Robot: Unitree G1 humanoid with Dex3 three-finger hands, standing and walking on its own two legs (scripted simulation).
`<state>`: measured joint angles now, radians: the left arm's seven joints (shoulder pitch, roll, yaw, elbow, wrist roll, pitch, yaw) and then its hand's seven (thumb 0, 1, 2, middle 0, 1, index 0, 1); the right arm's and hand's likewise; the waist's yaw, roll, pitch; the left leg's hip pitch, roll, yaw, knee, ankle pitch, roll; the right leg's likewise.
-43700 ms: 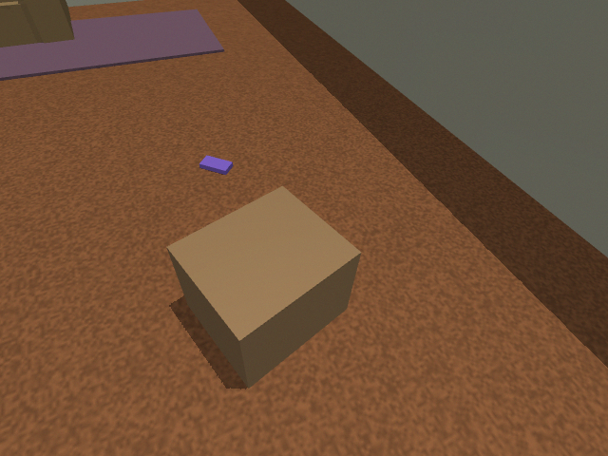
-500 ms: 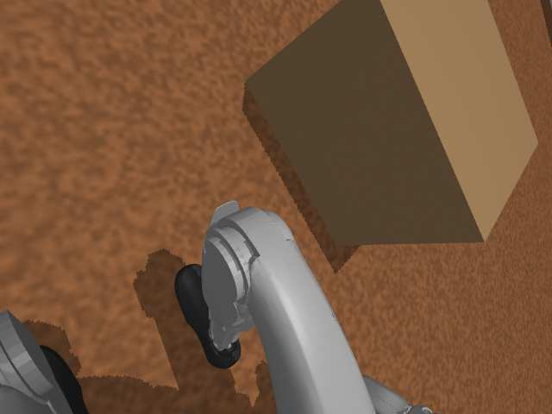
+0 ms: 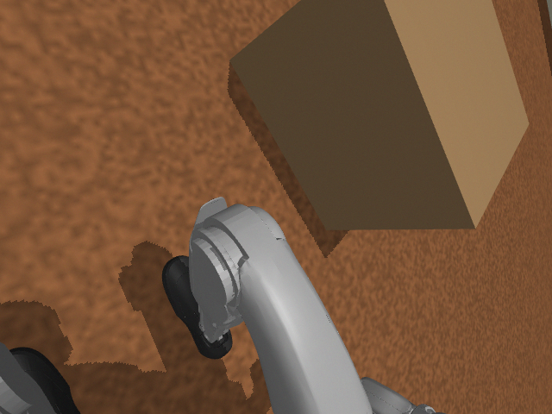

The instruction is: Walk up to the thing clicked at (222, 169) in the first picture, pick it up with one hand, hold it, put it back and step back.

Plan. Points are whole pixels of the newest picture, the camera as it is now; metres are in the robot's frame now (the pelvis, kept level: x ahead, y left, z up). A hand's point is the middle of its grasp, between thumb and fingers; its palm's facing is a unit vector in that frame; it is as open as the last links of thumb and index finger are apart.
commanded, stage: close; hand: left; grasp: from above
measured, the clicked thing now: out of the picture +0.43 +0.32 -0.31
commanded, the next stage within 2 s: settle in 1.06 s
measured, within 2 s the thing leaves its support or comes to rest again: leaves its support in 1.52 s
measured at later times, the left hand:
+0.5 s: hand out of the picture +0.44 +0.31 -0.27, palm faces -0.23 -0.41 -0.88, open 11.7 cm
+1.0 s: hand out of the picture +0.44 +0.31 -0.27, palm faces -0.24 -0.39 -0.89, open 10.6 cm
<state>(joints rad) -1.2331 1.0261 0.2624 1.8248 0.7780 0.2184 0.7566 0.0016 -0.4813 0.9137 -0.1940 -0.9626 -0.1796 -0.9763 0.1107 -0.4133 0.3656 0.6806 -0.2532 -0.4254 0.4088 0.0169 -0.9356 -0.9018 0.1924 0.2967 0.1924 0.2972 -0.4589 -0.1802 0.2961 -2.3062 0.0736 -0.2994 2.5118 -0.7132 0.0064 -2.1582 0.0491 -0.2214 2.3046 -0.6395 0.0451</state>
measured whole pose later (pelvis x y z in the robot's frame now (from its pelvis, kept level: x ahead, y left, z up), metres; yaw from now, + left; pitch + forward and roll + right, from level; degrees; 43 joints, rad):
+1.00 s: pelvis -0.01 +0.00 +0.00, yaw +0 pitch +25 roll -16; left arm -1.20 1.03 0.29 1.87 0.83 0.18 0.77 0.00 -0.09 0.53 -0.68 -0.53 -0.67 -0.55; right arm 0.11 -0.42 0.37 0.68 -0.26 -0.44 0.39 0.01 -0.91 -0.89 0.19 0.30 0.19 0.30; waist -0.48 -0.17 0.29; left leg -2.29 0.08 -0.30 2.50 -0.70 0.01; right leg -2.15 0.06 -0.22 2.30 -0.62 0.05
